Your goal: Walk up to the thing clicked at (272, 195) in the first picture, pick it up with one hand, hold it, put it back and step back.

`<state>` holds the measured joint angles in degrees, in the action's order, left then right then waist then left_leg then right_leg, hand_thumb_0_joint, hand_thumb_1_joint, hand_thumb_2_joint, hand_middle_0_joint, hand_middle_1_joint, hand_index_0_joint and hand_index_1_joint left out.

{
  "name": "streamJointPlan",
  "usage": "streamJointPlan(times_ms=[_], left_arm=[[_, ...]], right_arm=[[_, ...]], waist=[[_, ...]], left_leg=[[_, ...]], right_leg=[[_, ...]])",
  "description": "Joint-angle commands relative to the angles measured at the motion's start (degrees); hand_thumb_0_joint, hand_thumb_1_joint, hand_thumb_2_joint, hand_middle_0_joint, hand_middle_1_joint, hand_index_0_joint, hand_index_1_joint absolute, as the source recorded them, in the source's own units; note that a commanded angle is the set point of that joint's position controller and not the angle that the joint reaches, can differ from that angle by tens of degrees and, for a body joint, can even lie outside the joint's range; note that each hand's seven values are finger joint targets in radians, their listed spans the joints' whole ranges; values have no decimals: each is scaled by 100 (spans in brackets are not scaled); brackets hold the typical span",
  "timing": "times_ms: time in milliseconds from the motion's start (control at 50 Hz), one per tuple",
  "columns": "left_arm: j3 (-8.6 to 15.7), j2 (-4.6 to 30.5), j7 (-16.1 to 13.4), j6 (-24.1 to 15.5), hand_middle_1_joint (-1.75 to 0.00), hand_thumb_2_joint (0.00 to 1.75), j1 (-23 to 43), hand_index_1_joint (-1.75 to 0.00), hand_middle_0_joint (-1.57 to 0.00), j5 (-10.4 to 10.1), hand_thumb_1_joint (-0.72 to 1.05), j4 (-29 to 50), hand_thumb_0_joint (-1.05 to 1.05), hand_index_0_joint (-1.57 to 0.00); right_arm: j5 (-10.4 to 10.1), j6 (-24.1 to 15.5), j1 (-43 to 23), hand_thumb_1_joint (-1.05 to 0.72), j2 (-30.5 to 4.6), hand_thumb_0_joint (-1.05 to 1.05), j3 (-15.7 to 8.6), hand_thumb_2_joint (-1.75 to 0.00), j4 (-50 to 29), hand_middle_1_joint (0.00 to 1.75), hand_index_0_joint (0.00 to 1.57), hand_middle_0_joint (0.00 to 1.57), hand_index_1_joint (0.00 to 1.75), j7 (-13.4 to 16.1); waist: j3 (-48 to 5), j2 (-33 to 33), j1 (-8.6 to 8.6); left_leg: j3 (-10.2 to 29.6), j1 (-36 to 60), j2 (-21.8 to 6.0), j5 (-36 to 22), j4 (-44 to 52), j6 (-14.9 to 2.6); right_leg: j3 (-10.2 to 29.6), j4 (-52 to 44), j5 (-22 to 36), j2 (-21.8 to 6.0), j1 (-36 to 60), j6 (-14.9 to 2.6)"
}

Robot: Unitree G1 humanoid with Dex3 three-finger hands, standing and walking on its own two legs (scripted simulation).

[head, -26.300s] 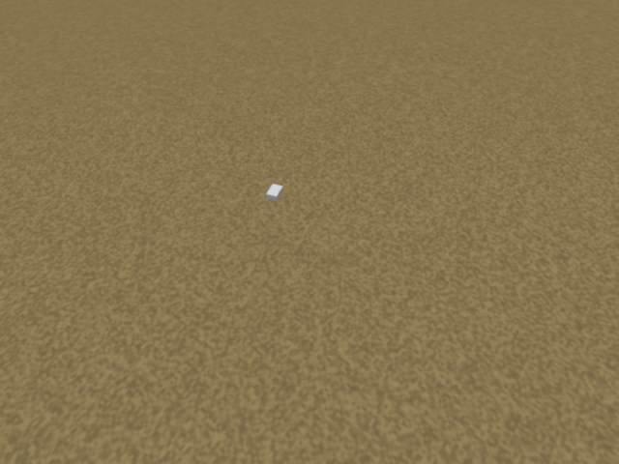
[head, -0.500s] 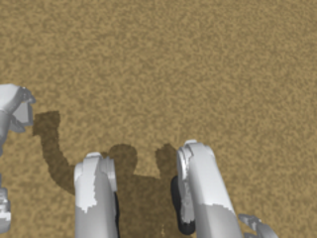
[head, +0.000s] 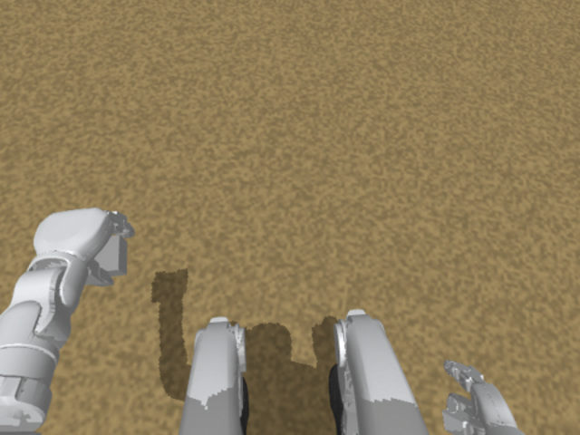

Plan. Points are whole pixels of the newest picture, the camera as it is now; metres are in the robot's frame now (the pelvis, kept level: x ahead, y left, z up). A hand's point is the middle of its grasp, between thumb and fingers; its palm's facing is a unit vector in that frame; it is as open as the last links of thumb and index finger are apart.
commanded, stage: lift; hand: left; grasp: from above
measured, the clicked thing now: (96, 258) +0.39 +0.30 -0.11
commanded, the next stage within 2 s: hold in 0.76 s
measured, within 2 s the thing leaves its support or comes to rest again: neither
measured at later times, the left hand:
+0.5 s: hand (63, 224) +0.36 +0.24 +0.08, palm faces -0.43 -0.09 -0.90, open 8.1 cm
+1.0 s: hand (43, 183) +0.37 +0.23 +0.15, palm faces -0.45 -0.07 -0.89, open 8.1 cm
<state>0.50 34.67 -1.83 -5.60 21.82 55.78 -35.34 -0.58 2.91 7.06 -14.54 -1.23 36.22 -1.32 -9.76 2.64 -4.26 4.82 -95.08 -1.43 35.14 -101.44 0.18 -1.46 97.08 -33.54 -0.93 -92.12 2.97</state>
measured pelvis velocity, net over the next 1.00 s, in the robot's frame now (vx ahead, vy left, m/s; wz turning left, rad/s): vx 0.07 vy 0.00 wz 0.01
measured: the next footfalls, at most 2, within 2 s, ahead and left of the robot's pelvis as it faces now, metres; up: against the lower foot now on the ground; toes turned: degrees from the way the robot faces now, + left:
none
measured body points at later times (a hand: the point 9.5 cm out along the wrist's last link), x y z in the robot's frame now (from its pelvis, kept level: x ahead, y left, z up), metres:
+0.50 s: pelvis +0.04 -0.01 +0.15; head +0.11 +0.00 +0.60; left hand +0.38 +0.25 +0.13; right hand +0.15 -0.27 +0.04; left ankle +0.08 +0.12 -0.50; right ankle +0.09 -0.15 -0.50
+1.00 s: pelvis +0.07 +0.00 +0.21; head +0.10 -0.01 +0.66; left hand +0.39 +0.23 +0.20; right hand +0.18 -0.26 +0.09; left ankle +0.08 +0.12 -0.50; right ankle +0.09 -0.15 -0.50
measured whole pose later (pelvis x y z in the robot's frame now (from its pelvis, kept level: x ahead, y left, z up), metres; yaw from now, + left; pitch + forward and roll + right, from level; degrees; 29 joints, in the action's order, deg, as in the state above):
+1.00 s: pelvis +0.07 +0.00 +0.21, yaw +1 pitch +8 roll -1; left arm -10.8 23.4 -4.7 -0.9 16.7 57.4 -43.9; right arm -2.4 0.5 13.7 -13.7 -2.6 40.8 2.4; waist -4.6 2.0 -1.4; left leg -1.1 -32.7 -2.1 21.0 -45.3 0.4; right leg 1.7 43.7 -19.4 -1.2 -32.8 2.1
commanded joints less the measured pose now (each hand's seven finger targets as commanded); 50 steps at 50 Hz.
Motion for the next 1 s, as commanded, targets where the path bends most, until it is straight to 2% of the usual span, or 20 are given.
streamJointPlan(times_ms=[0,20,60,120,140,160,260,280,320,380,420,460,520,560,620,700,800,860,920,980], left_arm=[[442,1380,-166,141,-30,29,1203,-27,-113,-72,80,1257,0,-116],[504,1425,-169,150,-31,30,1137,-28,-113,-100,79,1201,0,-116],[268,1167,-143,144,-28,30,1096,-26,-113,-102,79,1129,0,-116],[282,1122,-181,147,-27,26,924,-24,-113,-65,78,828,0,-115],[126,906,-174,125,-28,26,946,-25,-112,-92,79,903,0,-116],[89,871,-191,134,-28,25,900,-25,-112,-61,79,824,0,-115],[-17,709,-345,111,-32,26,880,-28,-108,70,74,539,0,-111],[74,794,-406,105,-32,27,929,-28,-108,78,75,536,0,-112],[-217,472,-477,127,-32,28,1102,-29,-109,122,75,430,0,-112],[-164,507,-632,194,-35,32,1134,-31,-109,173,76,149,0,-112],[-309,393,-703,241,-35,35,1218,-32,-111,191,77,79,0,-114],[-198,474,-754,302,-35,35,1143,-32,-110,207,77,-105,0,-113],[-431,253,-737,359,-32,32,1104,-29,-109,217,74,-215,0,-112],[-351,343,-746,407,-30,31,1140,-28,-107,178,72,-244,0,-110],[-520,152,-706,445,-29,30,1204,-27,-106,163,69,-200,0,-108],[-453,238,-632,431,-28,27,1138,-25,-104,134,68,-55,0,-107],[-617,45,-620,418,-31,32,1301,-28,-103,117,67,119,0,-106],[-590,101,-593,463,-31,27,1157,-27,-103,153,68,110,0,-106],[-714,42,-475,466,-34,26,1248,-29,-103,201,71,117,0,-107],[-643,112,-376,487,-34,31,1164,-30,-106,162,74,234,0,-111]], right_arm=[[-84,-190,474,-90,-959,0,-354,-90,-397,30,20,20,30,233],[-89,-212,464,-90,-935,0,-339,-90,-365,30,20,20,30,263],[-109,-275,429,-90,-915,0,-312,-90,-359,30,20,20,30,320],[-133,-363,444,-90,-887,0,-293,-90,-295,30,20,20,30,402],[-131,-398,448,-90,-872,0,-305,-90,-308,30,20,20,30,415],[-145,-429,467,-90,-859,0,-299,-90,-297,30,20,20,30,432],[-149,-538,569,-91,-806,0,-322,-90,-183,30,20,20,30,472],[-143,-550,583,-90,-807,0,-329,-90,-164,30,20,20,30,473],[-148,-567,644,-90,-768,0,-324,-90,-129,30,20,20,30,466],[-135,-575,749,-90,-774,0,-353,-90,-30,30,20,20,30,474],[-141,-566,741,-90,-758,0,-353,-90,-55,30,20,20,30,462],[-134,-569,771,-90,-761,0,-369,-90,-16,30,20,20,30,450],[-144,-560,737,-90,-739,0,-364,-90,-67,30,20,20,30,433],[-160,-544,724,-90,-750,0,-367,-90,-91,30,20,20,30,424],[-156,-532,696,-90,-724,0,-374,-90,-123,30,20,20,30,423],[-172,-522,693,-90,-753,0,-402,-90,-151,30,20,20,30,431],[-179,-509,658,-90,-732,0,-395,-90,-147,30,20,20,30,438],[-190,-482,644,-90,-762,0,-412,-89,-147,30,20,20,30,441],[-209,-453,558,-90,-742,0,-392,-89,-149,30,20,20,30,448],[-216,-429,537,-90,-749,0,-390,-89,-193,30,20,20,30,442]], waist=[[-2845,571,-66],[-2711,486,-48],[-2344,469,-79],[-2052,356,1],[-2006,382,-50],[-1956,337,-15],[-1811,342,42],[-1812,293,85],[-1787,276,21],[-1763,192,56],[-1562,101,55],[-1549,114,146],[-1302,55,156],[-1218,-28,206],[-1148,-6,174],[-1177,26,228],[-1153,-23,186],[-1076,-2,268],[-938,-58,232],[-989,-137,293]], left_leg=[[-219,3007,75,-428,2282,-184],[-220,3046,75,-425,2397,-183],[-179,3250,55,-225,2781,-173],[-90,3639,22,-245,3244,-141],[-108,3808,5,-312,3349,-129],[-110,3947,18,-383,3487,-123],[-198,4622,41,-915,3978,-61],[-227,4709,57,-978,4073,-65],[-296,4981,73,-1265,4243,-56],[-388,5319,98,-1779,4443,-52],[-447,5460,135,-1750,4644,-75],[-438,5653,143,-1846,4849,-52],[-431,5876,148,-1950,5147,-43],[-467,5980,179,-1899,5308,-54],[-466,6246,167,-1919,5573,-41],[-499,6610,161,-2182,5830,-14],[-547,6930,179,-2344,6039,-18],[-557,7141,163,-2545,6198,0],[-572,7191,176,-2501,6333,-18],[-598,7305,213,-2653,6409,-29]], right_leg=[[-156,-1924,632,223,2378,-359],[-126,-2068,607,213,2519,-351],[-103,-2346,472,228,2726,-350],[-98,-2700,480,241,3054,-353],[-71,-2835,548,239,3166,-359],[-65,-2988,576,241,3321,-359],[21,-3611,898,257,3953,-378],[52,-3765,917,263,4163,-375],[69,-3966,1170,269,4387,-383],[82,-4262,1608,286,4814,-364],[141,-4570,1610,267,5008,-344],[143,-4707,1679,268,5266,-337],[153,-4954,1789,274,5466,-331],[189,-5176,1734,254,5657,-313],[202,-5370,1769,267,5805,-322],[161,-5540,1965,277,6119,-338],[186,-5785,2139,269,6347,-324],[152,-5879,2275,278,6437,-344],[175,-6001,2262,284,6507,-338],[210,-6129,2399,269,6812,-319]])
